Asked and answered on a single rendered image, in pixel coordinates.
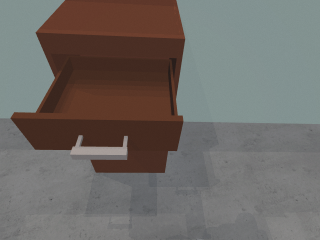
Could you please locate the cabinet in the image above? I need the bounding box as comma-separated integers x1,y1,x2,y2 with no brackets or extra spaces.
35,0,185,173

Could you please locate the handle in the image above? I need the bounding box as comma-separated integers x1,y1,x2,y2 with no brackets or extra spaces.
70,135,128,160

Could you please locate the drawer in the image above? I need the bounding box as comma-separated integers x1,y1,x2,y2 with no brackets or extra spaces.
11,55,184,151

